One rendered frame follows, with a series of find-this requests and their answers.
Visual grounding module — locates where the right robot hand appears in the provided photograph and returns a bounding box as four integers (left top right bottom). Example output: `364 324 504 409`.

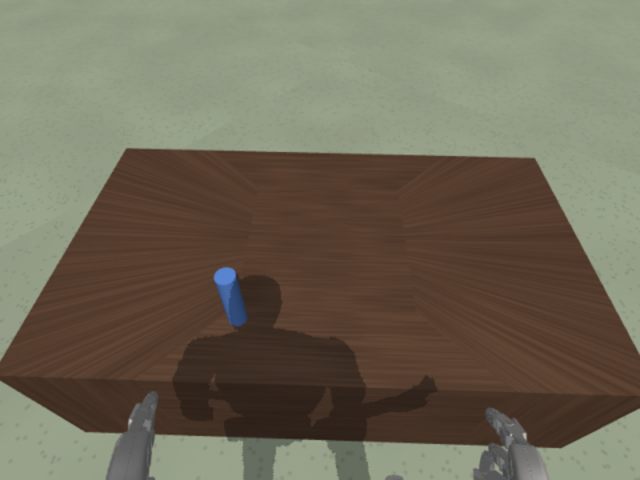
473 407 550 480

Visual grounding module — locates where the left robot hand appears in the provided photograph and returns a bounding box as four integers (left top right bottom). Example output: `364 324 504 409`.
105 391 158 480

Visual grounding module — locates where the can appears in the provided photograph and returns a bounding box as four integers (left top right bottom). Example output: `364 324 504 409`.
214 267 247 326

